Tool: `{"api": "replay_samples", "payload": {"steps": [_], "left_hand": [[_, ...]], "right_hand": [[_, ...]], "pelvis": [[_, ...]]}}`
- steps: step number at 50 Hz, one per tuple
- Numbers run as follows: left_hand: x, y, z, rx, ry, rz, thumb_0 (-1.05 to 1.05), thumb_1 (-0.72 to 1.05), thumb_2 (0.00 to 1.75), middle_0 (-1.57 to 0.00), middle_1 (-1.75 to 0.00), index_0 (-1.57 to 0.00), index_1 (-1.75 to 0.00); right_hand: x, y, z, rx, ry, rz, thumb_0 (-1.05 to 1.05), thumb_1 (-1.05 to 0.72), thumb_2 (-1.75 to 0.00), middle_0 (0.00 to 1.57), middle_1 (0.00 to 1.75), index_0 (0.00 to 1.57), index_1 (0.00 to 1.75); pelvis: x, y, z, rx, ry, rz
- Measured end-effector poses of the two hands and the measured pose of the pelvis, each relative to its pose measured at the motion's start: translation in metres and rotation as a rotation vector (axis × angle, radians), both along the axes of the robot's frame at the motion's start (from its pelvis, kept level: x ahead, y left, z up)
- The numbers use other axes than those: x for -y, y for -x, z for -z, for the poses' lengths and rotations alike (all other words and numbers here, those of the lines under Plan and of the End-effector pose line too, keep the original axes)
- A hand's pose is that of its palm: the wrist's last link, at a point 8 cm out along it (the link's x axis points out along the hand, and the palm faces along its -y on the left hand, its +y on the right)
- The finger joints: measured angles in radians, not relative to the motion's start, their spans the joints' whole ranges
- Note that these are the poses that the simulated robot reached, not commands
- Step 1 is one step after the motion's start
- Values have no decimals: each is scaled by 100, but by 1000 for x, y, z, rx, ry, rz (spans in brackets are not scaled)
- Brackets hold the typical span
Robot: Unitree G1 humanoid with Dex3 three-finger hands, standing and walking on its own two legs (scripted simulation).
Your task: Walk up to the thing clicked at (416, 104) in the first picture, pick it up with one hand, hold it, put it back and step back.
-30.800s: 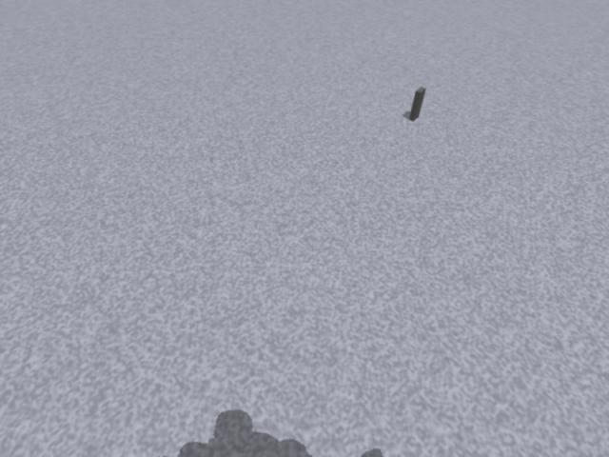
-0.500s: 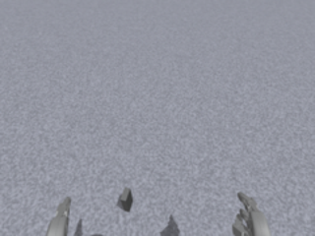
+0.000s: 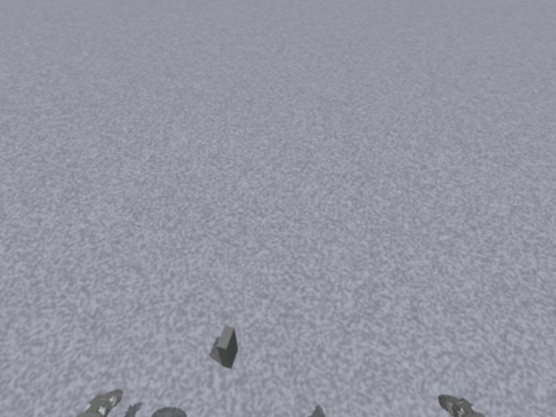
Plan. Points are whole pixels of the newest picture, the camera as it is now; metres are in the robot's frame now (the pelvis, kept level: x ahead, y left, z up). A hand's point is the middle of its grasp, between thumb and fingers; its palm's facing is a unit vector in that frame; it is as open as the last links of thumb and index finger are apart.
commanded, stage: stand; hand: left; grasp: from the side
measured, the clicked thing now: (228, 347) +0.44 +0.15 -0.65
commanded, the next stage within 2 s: step back in 1.94 s
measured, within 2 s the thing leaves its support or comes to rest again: neither
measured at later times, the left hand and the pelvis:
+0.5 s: hand out of the picture +0.03 +0.25 -0.12, palm faces +0.01 -0.94 -0.35, open 7.4 cm; pelvis -0.01 +0.01 +0.03, yaw +1 degrees
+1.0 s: hand out of the picture +0.05 +0.24 -0.12, palm faces +0.00 -0.94 -0.35, open 7.4 cm; pelvis +0.00 -0.01 +0.04, yaw +0 degrees
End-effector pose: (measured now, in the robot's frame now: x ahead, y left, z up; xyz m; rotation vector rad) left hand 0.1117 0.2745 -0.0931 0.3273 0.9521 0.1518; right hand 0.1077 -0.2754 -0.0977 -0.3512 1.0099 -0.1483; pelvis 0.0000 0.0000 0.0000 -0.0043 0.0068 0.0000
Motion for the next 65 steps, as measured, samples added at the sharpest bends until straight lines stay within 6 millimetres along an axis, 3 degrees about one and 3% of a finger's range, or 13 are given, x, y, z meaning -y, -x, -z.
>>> {"api": "replay_samples", "payload": {"steps": [5,12,20,28,51,65], "left_hand": [[-16,28,3,-100,-15,-50,1,87,89,-20,-30,-20,-30],[-23,55,1,-182,-9,-99,1,90,89,-20,-30,-20,-30],[-22,75,-4,-248,-6,-123,0,90,90,-20,-30,-20,-31],[-21,87,-8,-292,-16,-134,0,90,90,-20,-30,-20,-31],[-8,65,-11,-299,-12,-126,0,90,90,-20,-30,-20,-31],[-5,38,-15,-272,-11,-118,0,90,90,-20,-30,-20,-31]], "right_hand": [[7,19,-2,-63,8,40,1,-90,-90,20,30,21,30],[-3,35,-4,-130,-16,55,1,-90,-90,20,30,20,30],[-11,44,-2,-169,-52,58,1,-90,-90,20,30,20,30],[-2,50,-2,-194,-57,73,1,-90,-90,20,30,21,30],[22,59,-5,-254,-37,102,1,-90,-90,20,30,20,30],[25,39,-7,-235,-36,98,1,-90,-90,20,30,20,30]], "pelvis": [[-4,-1,-9,27,1,-2],[-9,2,-21,57,1,-5],[-9,7,-30,76,-5,-10],[-4,10,-34,83,-8,-12],[10,3,-38,69,-8,-6],[12,-9,-40,61,-7,-1]]}}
